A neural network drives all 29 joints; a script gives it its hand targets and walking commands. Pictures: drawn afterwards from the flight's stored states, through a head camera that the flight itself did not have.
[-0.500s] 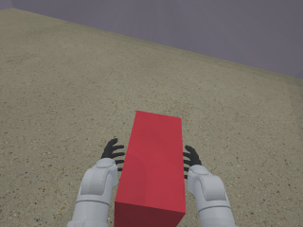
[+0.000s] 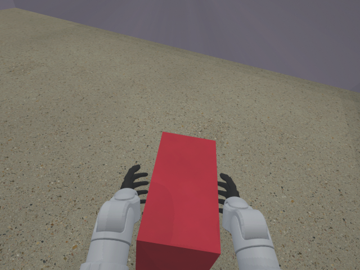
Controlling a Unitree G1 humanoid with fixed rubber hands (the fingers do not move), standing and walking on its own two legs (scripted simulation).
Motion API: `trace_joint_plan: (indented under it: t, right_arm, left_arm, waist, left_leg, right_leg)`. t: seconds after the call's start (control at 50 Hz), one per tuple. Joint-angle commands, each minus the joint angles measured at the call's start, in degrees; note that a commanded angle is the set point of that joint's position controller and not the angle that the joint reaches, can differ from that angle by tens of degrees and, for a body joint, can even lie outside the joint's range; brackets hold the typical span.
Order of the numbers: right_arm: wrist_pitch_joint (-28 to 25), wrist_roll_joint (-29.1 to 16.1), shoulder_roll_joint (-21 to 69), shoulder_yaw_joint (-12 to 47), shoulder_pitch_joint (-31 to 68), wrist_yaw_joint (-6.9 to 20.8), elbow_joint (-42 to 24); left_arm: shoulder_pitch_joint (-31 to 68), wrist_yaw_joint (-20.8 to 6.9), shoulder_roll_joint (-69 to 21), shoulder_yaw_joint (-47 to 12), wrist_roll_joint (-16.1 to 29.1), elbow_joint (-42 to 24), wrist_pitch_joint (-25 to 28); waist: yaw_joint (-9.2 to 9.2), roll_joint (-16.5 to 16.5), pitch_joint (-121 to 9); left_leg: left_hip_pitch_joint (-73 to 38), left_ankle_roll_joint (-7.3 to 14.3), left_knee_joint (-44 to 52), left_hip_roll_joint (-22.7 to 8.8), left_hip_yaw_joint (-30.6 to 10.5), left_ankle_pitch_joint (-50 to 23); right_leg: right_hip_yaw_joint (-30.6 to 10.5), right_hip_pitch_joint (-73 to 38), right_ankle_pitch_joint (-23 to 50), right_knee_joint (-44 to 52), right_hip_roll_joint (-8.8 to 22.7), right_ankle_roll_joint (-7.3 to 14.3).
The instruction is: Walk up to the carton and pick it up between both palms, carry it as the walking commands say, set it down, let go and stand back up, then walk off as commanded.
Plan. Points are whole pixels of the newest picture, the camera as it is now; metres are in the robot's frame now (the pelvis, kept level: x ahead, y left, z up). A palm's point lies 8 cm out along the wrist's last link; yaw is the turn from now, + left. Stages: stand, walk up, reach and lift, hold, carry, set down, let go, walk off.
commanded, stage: carry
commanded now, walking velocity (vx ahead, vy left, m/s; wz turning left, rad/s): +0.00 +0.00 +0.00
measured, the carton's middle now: (176, 212) +0.32 +0.00 -0.04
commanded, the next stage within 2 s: none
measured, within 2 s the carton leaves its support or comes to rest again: neither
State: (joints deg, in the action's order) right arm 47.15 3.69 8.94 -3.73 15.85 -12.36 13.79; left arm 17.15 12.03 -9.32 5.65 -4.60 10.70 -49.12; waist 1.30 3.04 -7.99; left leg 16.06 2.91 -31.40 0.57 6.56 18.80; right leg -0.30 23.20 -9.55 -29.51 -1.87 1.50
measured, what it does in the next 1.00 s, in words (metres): walks ahead: left foot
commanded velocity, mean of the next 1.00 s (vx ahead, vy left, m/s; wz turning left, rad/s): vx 0.32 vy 0.00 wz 0.00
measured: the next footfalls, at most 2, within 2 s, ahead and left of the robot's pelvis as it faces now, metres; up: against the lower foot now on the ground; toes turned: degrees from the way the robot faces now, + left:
left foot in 0.92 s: +0.11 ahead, +0.12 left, +0.00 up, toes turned +8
right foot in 1.14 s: +0.33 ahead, -0.07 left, +0.00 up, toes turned -4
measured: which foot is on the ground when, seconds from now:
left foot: down 0.00-0.70, up 0.72-0.90, down 0.92-1.00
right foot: down 0.00-0.92, up 0.94-1.00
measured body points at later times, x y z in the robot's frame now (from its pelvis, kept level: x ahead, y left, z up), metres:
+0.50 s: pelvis +0.01 +0.00 +0.00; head -0.02 +0.02 +0.45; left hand +0.32 +0.11 +0.05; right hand +0.31 -0.12 +0.04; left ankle -0.03 +0.08 -0.73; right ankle +0.06 -0.10 -0.73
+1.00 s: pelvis +0.15 +0.03 +0.00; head +0.15 +0.03 +0.45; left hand +0.47 +0.14 +0.07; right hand +0.46 -0.10 +0.06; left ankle +0.07 +0.12 -0.73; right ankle +0.09 -0.08 -0.70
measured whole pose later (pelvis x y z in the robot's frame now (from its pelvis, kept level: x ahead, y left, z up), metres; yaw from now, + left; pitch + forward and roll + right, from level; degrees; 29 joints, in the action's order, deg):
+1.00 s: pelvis +0.15 +0.03 +0.00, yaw +1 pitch +6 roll +0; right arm 54.4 3.7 8.8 -2.4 15.0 -12.6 -1.6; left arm 16.0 12.8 -9.0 1.8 -3.9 -2.3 -54.0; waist 1.3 -0.2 -7.6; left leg 13.3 2.4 -28.7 -0.5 7.7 21.9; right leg 3.6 24.6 -27.6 -47.7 1.7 0.1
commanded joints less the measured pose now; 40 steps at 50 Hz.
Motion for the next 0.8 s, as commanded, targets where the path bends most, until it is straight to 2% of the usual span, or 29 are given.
trace_joint_plan:
  t: [0.0, 0.04, 0.06, 0.1, 0.2, 0.26, 0.28, 0.3, 0.32, 0.36, 0.38, 0.4, 0.42, 0.44, 0.48, 0.52, 0.56, 0.58, 0.6, 0.62, 0.64, 0.66, 0.68, 0.7, 0.72, 0.74, 0.76, 0.78]
  right_arm:
    - [-3.3, -6.8, 50.6, 22.1, 24.5, 10.5, -12.9]
    - [-3.3, -6.9, 50.4, 22.5, 24.9, 10.4, -14.4]
    - [-3.2, -6.8, 50.3, 22.1, 24.5, 10.5, -13.3]
    - [-2.8, -6.4, 50.3, 21.9, 23.6, 10.6, -11.8]
    - [-3.0, -6.6, 50.6, 22.3, 24.8, 10.6, -13.3]
    - [-2.8, -6.4, 50.5, 22.0, 23.9, 10.7, -11.4]
    - [-2.9, -6.6, 50.9, 22.5, 24.5, 10.7, -12.1]
    - [-3.0, -6.6, 50.6, 22.1, 25.1, 10.8, -12.3]
    - [-3.0, -6.2, 50.5, 21.8, 24.3, 10.8, -11.3]
    - [-3.1, -6.2, 50.4, 22.0, 24.5, 10.8, -11.7]
    - [-3.4, -6.1, 50.1, 21.5, 24.6, 10.7, -11.6]
    - [-3.5, -7.4, 51.0, 22.5, 26.7, 10.8, -13.8]
    - [-3.2, -8.3, 51.5, 23.2, 27.7, 10.6, -15.6]
    - [-2.7, -8.4, 51.8, 23.4, 27.6, 10.3, -16.0]
    - [-1.7, -8.7, 51.5, 23.0, 26.9, 9.6, -16.3]
    - [-0.4, -8.6, 50.7, 23.1, 26.5, 8.9, -17.6]
    - [0.6, -8.7, 50.5, 22.8, 25.4, 8.3, -18.3]
    - [1.0, -8.8, 50.7, 23.2, 25.5, 7.9, -19.1]
    - [1.5, -8.1, 49.7, 22.4, 24.5, 7.5, -17.8]
    - [1.9, -8.5, 49.7, 23.2, 24.6, 7.3, -18.7]
    - [1.8, -6.6, 47.5, 20.6, 23.6, 7.0, -15.2]
    - [1.2, -6.1, 46.8, 20.2, 23.5, 6.7, -15.2]
    - [1.0, -6.0, 46.7, 20.1, 22.7, 6.5, -15.5]
    - [0.8, -7.5, 47.4, 22.1, 24.5, 6.4, -19.1]
    - [0.4, -7.2, 46.5, 21.1, 24.6, 6.5, -17.8]
    - [-0.2, -6.7, 45.3, 19.9, 25.0, 6.5, -16.8]
    - [-0.4, -9.2, 48.1, 22.8, 25.6, 6.3, -22.8]
    - [0.3, -10.9, 49.9, 25.1, 25.5, 6.0, -26.9]
  left_arm:
    - [22.3, -8.3, -55.3, -27.0, 7.5, -6.8, 4.5]
    - [22.1, -8.4, -55.7, -27.3, 7.9, -7.2, 4.5]
    - [22.3, -8.4, -55.6, -27.2, 7.8, -6.8, 4.4]
    - [22.5, -8.5, -54.7, -26.7, 7.4, -6.8, 4.3]
    - [22.5, -8.8, -55.7, -26.9, 7.8, -6.6, 4.3]
    - [22.1, -8.7, -55.1, -26.4, 7.2, -5.7, 4.3]
    - [22.1, -8.6, -55.6, -26.4, 7.5, -5.8, 4.3]
    - [22.4, -8.7, -55.3, -26.5, 7.3, -6.0, 4.3]
    - [22.6, -8.9, -54.6, -26.0, 7.1, -5.4, 4.3]
    - [21.9, -8.9, -54.9, -26.1, 7.1, -5.1, 4.4]
    - [21.9, -8.9, -55.2, -26.2, 7.1, -4.9, 4.8]
    - [24.5, -9.0, -55.4, -27.2, 7.9, -8.2, 5.0]
    - [24.0, -8.8, -55.6, -27.3, 8.2, -9.0, 4.6]
    - [24.6, -8.7, -55.7, -27.9, 8.4, -10.2, 4.1]
    - [23.4, -8.1, -55.0, -27.4, 8.3, -10.3, 3.0]
    - [21.7, -7.7, -54.0, -26.2, 8.3, -10.0, 1.6]
    - [21.9, -7.1, -53.5, -25.8, 9.2, -11.6, 0.8]
    - [21.9, -6.8, -53.9, -25.6, 9.9, -12.4, 0.6]
    - [20.8, -6.6, -53.1, -24.1, 9.5, -10.4, 0.1]
    - [20.0, -6.3, -53.0, -23.5, 9.4, -10.4, -0.2]
    - [18.9, -6.1, -51.2, -21.0, 8.2, -6.7, 0.0]
    - [18.3, -6.0, -50.9, -20.2, 8.4, -6.0, 0.8]
    - [18.5, -5.8, -50.2, -20.4, 8.5, -7.4, 1.2]
    - [18.6, -5.6, -51.1, -21.2, 9.1, -9.9, 1.4]
    - [19.4, -5.5, -50.4, -20.6, 8.6, -9.6, 2.0]
    - [19.2, -5.3, -49.8, -19.9, 7.9, -8.1, 2.2]
    - [20.9, -4.9, -52.0, -23.1, 10.3, -15.4, 2.4]
    - [20.4, -4.5, -53.8, -24.9, 11.7, -19.5, 1.7]
  waist:
    - [-0.52, -7.3, -16.1]
    - [-0.45, -6.8, -16.9]
    - [-0.48, -7.7, -16.4]
    - [-0.41, -6.7, -16.6]
    - [-0.47, -7.0, -15.6]
    - [-0.43, -7.1, -15.8]
    - [-0.45, -6.0, -15.8]
    - [-0.46, -7.4, -16.2]
    - [-0.46, -5.9, -16.1]
    - [-0.49, -6.8, -16.3]
    - [-0.54, -7.4, -16.8]
    - [-0.63, -8.0, -15.8]
    - [-0.72, -7.7, -14.8]
    - [-0.67, -8.8, -14.0]
    - [-0.41, -10.2, -12.3]
    - [-0.22, -10.7, -11.1]
    - [-0.16, -10.6, -11.6]
    - [-0.22, -9.3, -13.0]
    - [-0.35, -7.9, -13.1]
    - [-0.58, -5.5, -13.8]
    - [-1.06, -4.1, -15.8]
    - [-1.53, -0.8, -17.5]
    - [-1.98, 2.0, -18.5]
    - [-2.12, 6.7, -16.5]
    - [-2.54, 8.9, -14.7]
    - [-2.75, 7.0, -12.0]
    - [-2.53, 6.3, -12.4]
    - [-2.47, 6.6, -12.4]
  left_leg:
    - [-6.7, 1.0, 4.3, -8.1, -5.6, -11.7]
    - [-7.7, 1.1, 3.6, -8.4, -5.4, -15.0]
    - [-7.4, 1.0, 3.8, -8.2, -5.4, -13.3]
    - [-7.4, 0.9, 3.6, -8.0, -5.2, -12.1]
    - [-5.9, 0.9, 4.4, -7.8, -5.4, -9.3]
    - [-6.2, 0.8, 4.3, -7.7, -5.2, -9.8]
    - [-6.2, 1.0, 4.1, -7.7, -5.2, -10.3]
    - [-6.8, 0.8, 4.1, -7.8, -5.0, -10.0]
    - [-6.9, 1.0, 3.9, -7.5, -4.8, -9.8]
    - [-7.2, 1.0, 3.8, -7.6, -4.8, -11.0]
    - [-7.3, 1.3, 5.0, -7.9, -5.7, -6.5]
    - [-6.7, 1.5, 6.5, -8.4, -6.3, -1.7]
    - [-5.7, 2.4, 8.0, -8.7, -7.2, 4.3]
    - [-6.0, 3.4, 9.7, -9.5, -8.7, 8.4]
    - [-7.3, 4.8, 12.5, -11.6, -12.0, 15.1]
    - [-8.8, 5.9, 13.9, -13.6, -14.1, 16.3]
    - [-10.8, 5.6, 13.1, -13.9, -13.4, 12.3]
    - [-11.8, 5.1, 11.5, -13.6, -12.2, 7.6]
    - [-10.4, 4.5, 9.7, -12.7, -10.3, 4.5]
    - [-9.7, 3.5, 6.9, -11.2, -8.1, 1.5]
    - [-7.8, 2.1, 2.0, -9.6, -5.2, -5.3]
    - [-3.9, 0.2, -3.6, -6.7, -1.1, -9.1]
    - [0.7, -1.2, -10.7, -4.2, 2.1, -9.3]
    - [7.9, -1.9, -15.0, -1.7, 3.2, -0.5]
    - [14.4, -2.1, -15.9, -0.1, 1.2, 6.5]
    - [18.6, -1.6, -14.8, -0.2, -1.3, 9.5]
    - [18.2, -1.0, -12.0, -1.3, -3.2, 9.5]
    - [16.0, -0.2, -9.0, -1.1, -2.8, 8.5]
  right_leg:
    - [-4.5, -7.3, 9.3, 0.7, 7.3, 1.3]
    - [-4.0, -7.6, 10.9, 0.3, 7.2, 1.1]
    - [-4.4, -7.0, 9.4, 0.5, 7.1, 1.2]
    - [-4.7, -7.6, 10.3, 0.7, 7.4, 1.3]
    - [-4.7, -7.8, 8.3, 1.2, 7.5, 1.2]
    - [-4.9, -7.7, 9.3, 1.1, 7.5, 1.3]
    - [-4.9, -7.8, 9.7, 1.2, 7.5, 1.3]
    - [-4.6, -7.9, 9.6, 1.2, 7.6, 1.4]
    - [-5.3, -8.0, 9.9, 1.5, 7.8, 1.3]
    - [-4.8, -8.0, 10.9, 1.3, 7.7, 1.4]
    - [-4.3, -7.2, 6.2, 1.1, 6.9, 1.4]
    - [-3.6, -6.2, 1.6, 0.6, 6.4, 1.1]
    - [-2.6, -5.8, -4.1, 0.5, 5.4, 1.0]
    - [-1.8, -4.2, -8.0, -0.2, 4.7, 0.5]
    - [-0.3, 0.1, -12.7, -1.2, 3.3, 0.2]
    - [1.1, 2.2, -12.9, -1.7, 2.8, -0.2]
    - [1.6, 1.8, -10.7, -0.7, 2.9, -0.3]
    - [1.2, -0.2, -8.6, -0.1, 3.3, 0.0]
    - [0.7, -2.6, -7.8, 0.0, 3.7, 0.1]
    - [-1.3, -5.7, -6.2, 0.6, 5.0, 0.5]
    - [-3.5, -11.3, -2.4, 1.5, 6.4, 1.8]
    - [-7.3, -17.1, 1.4, 3.8, 9.0, 3.1]
    - [-12.0, -23.2, 6.2, 5.4, 12.5, 5.0]
    - [-18.5, -26.3, 4.9, 7.9, 16.3, 7.3]
    - [-23.8, -28.7, -0.3, 10.5, 18.6, 9.2]
    - [-25.7, -29.7, 0.1, 11.3, 19.9, 10.4]
    - [-23.2, -29.7, 2.0, 10.8, 20.1, 9.4]
    - [-20.4, -28.1, 3.6, 11.0, 19.8, 8.5]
